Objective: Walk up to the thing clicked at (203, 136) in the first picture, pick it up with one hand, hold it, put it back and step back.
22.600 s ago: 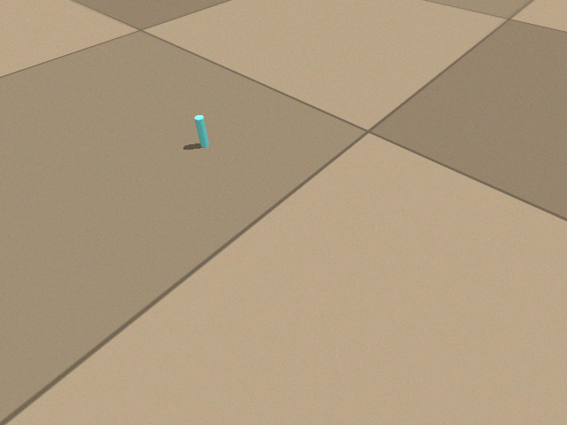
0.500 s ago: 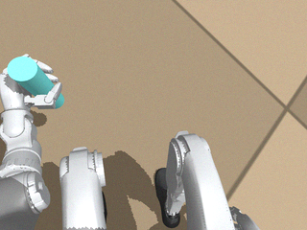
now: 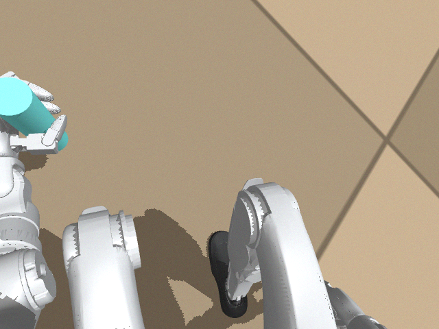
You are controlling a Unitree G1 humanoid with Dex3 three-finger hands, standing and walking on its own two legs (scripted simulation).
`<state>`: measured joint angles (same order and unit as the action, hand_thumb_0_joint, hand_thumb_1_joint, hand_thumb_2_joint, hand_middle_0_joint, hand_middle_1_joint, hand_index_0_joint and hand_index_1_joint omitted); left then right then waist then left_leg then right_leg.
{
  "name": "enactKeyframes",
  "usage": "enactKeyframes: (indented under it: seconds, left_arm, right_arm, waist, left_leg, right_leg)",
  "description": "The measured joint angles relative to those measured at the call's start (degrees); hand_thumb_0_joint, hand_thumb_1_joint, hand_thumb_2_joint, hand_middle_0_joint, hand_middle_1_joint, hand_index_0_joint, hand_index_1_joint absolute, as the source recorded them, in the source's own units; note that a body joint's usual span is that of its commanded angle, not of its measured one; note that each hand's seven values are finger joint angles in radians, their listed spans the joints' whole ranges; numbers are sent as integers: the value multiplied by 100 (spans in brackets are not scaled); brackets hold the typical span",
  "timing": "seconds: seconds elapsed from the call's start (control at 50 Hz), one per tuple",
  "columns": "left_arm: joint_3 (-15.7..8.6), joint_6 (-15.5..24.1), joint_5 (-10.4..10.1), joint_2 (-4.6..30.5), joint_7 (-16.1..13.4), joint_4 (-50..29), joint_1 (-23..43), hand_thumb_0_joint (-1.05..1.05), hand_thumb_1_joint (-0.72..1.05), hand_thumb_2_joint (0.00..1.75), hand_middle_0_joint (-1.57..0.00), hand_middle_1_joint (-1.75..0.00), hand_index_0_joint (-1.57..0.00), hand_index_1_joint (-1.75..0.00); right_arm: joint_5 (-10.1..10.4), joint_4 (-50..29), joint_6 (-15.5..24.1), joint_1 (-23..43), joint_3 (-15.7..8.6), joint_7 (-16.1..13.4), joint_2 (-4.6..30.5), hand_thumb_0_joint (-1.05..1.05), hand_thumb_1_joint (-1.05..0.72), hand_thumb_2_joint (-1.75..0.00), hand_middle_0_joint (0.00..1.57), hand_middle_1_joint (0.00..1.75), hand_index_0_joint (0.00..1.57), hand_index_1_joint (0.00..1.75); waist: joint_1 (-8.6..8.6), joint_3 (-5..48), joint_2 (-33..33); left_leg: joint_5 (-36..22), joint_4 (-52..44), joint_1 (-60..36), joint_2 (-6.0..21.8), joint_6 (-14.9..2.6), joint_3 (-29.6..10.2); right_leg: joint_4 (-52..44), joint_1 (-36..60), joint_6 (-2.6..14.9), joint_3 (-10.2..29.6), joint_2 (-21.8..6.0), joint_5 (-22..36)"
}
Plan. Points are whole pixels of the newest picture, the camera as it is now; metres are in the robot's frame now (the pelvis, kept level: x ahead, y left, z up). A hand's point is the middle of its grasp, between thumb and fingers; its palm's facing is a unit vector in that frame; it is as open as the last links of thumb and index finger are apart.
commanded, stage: lower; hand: left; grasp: from the side
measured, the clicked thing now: (35, 122) +0.47 +0.24 -0.11
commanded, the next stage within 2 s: loosen in 1.40 s
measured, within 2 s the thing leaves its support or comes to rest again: rests again in 1.54 s
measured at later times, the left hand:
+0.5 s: hand (54, 131) +0.48 +0.23 -0.16, palm faces +0.16 -0.99 -0.03, open 6.9 cm
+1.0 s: hand (60, 135) +0.48 +0.22 -0.19, palm faces +0.17 -0.99 -0.03, open 6.8 cm
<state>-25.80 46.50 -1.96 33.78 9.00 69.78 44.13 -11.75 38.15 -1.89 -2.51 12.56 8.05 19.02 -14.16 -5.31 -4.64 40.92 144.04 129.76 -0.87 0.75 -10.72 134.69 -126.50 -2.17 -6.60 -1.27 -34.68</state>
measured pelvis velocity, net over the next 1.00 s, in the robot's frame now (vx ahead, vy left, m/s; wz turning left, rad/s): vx -0.01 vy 0.01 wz -0.10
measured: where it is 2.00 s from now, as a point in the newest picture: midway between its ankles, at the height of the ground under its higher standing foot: (180, 309)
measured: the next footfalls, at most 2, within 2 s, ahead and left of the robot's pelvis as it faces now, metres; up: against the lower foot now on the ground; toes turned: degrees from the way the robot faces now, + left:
none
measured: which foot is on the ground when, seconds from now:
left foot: down 0.00-1.00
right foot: down 0.00-1.00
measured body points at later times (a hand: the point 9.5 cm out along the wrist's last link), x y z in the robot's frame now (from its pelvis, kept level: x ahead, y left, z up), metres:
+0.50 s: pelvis +0.00 +0.01 -0.01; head +0.25 +0.13 +0.33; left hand +0.46 +0.28 -0.15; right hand +0.10 -0.27 -0.07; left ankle +0.08 +0.12 -0.28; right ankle +0.13 -0.13 -0.28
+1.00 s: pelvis -0.01 +0.01 -0.01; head +0.26 +0.16 +0.31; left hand +0.46 +0.28 -0.18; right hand +0.10 -0.25 -0.06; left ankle +0.08 +0.12 -0.28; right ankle +0.13 -0.13 -0.28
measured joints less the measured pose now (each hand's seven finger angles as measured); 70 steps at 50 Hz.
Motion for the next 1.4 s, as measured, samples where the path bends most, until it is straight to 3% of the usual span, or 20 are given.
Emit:
enactKeyframes:
  seconds: [0.24,0.38,0.46,0.8,1.12,1.4]
  left_arm:
    - [78,321,97,393,-278,513,45,-4,-10,118,-85,-112,-95,-116]
    - [68,619,-6,659,-418,778,76,-4,-10,118,-86,-111,-96,-115]
    - [108,752,44,814,-499,921,120,-4,-10,118,-86,-111,-96,-115]
    - [237,1110,99,1253,-859,1368,191,-4,-10,118,-86,-111,-96,-115]
    - [263,1368,68,1518,-998,1571,187,-4,-10,118,-86,-111,-96,-115]
    - [287,1496,64,1660,-989,1691,140,-4,-10,118,-86,-111,-96,-115]
  right_arm:
    - [-180,-153,-38,181,385,71,49,0,-92,-90,20,30,20,30]
    - [-335,-237,-3,315,693,97,120,0,-92,-90,20,30,20,30]
    - [-428,-290,-9,434,826,88,164,0,-92,-90,20,30,20,30]
    - [-671,-466,-56,812,1345,62,183,0,-91,-90,20,30,20,30]
    - [-795,-546,-64,989,1650,48,187,0,-90,-90,20,30,20,30]
    - [-850,-607,-60,1146,1752,25,222,0,-90,-90,20,30,20,30]
  waist:
    - [-173,-321,-191]
    - [-249,-563,-397]
    - [-288,-701,-480]
    - [-355,-1031,-756]
    - [-395,-1194,-923]
    - [-399,-1269,-1031]
  left_leg:
    - [8,182,-20,6,-33,-173]
    - [46,302,-81,-15,1,-327]
    - [60,371,-110,-29,9,-416]
    - [49,535,-185,-40,-15,-705]
    - [120,613,-265,-32,-13,-891]
    - [126,650,-283,-7,-36,-955]
  right_leg:
    - [17,117,-55,-142,55,57]
    - [46,219,-68,-262,73,64]
    - [52,286,-84,-331,87,70]
    - [-28,494,-160,-559,172,176]
    - [-93,627,-207,-699,233,184]
    - [-127,664,-221,-747,279,224]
